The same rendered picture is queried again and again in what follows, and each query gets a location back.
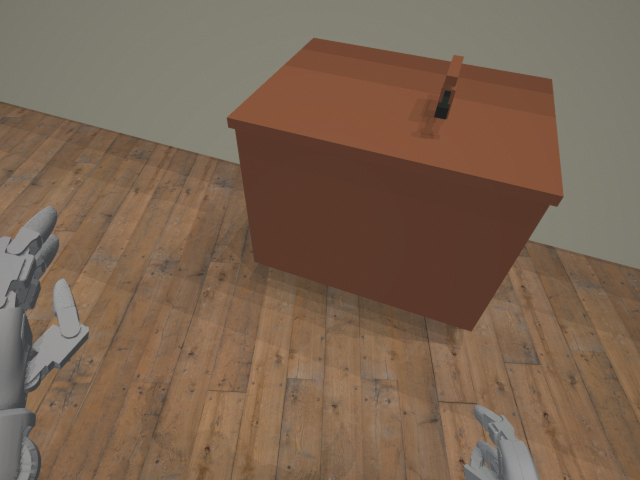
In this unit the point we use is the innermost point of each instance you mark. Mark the tap lever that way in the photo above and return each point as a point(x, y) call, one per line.
point(443, 107)

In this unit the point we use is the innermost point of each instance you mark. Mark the left robot hand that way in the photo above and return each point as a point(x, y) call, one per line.
point(23, 260)

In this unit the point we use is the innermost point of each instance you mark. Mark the right robot hand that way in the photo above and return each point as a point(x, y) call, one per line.
point(510, 461)

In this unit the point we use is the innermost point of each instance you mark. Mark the robot left forearm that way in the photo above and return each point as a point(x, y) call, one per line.
point(20, 458)

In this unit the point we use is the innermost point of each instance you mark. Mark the counter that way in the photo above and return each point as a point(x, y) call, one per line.
point(350, 181)

